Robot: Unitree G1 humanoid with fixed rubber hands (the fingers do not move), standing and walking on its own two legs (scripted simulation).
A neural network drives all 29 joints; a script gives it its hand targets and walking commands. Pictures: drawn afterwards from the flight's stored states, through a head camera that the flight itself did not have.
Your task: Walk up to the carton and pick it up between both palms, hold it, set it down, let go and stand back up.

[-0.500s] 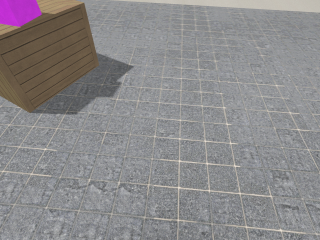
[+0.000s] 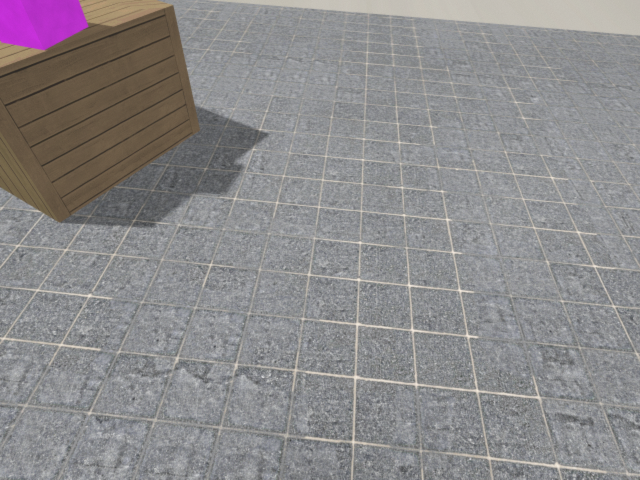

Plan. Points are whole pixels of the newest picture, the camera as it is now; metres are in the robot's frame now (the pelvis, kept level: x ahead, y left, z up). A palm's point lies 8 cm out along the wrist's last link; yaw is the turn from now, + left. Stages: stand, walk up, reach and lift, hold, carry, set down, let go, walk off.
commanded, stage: walk up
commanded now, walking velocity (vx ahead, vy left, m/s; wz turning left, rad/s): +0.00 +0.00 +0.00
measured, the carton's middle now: out of the picture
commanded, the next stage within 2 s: none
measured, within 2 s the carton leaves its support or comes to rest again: neither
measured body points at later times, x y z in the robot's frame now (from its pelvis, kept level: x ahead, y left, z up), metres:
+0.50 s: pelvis +0.06 +0.05 -0.05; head +0.02 +0.08 +0.40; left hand +0.07 +0.36 -0.19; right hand +0.19 -0.22 -0.14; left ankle +0.08 +0.19 -0.74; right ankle +0.01 -0.12 -0.69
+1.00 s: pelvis +0.29 +0.06 -0.04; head +0.27 +0.05 +0.41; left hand +0.14 +0.31 -0.15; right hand +0.55 -0.10 -0.15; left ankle +0.20 +0.15 -0.67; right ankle +0.40 -0.02 -0.74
